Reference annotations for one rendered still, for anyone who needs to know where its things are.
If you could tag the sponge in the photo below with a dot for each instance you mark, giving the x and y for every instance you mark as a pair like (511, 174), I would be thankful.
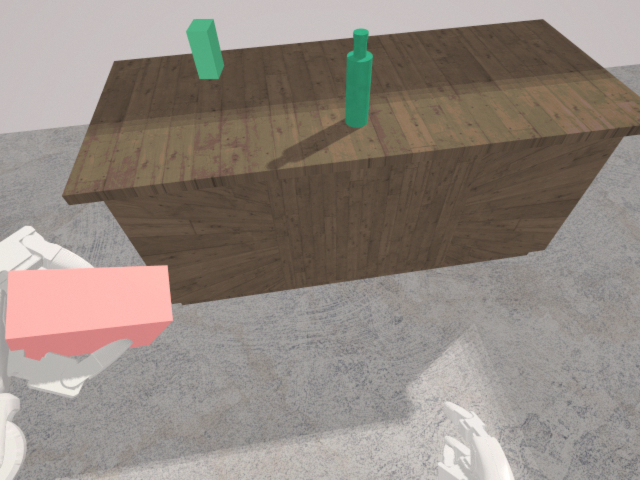
(78, 311)

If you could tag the left robot forearm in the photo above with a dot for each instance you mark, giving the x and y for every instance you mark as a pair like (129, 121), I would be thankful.
(12, 440)

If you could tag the robot right hand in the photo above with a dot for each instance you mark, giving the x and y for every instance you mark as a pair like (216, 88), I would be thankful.
(485, 460)

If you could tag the robot left hand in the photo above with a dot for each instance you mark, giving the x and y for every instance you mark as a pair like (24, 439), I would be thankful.
(54, 373)

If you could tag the table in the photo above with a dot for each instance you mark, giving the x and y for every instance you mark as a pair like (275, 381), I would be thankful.
(480, 142)

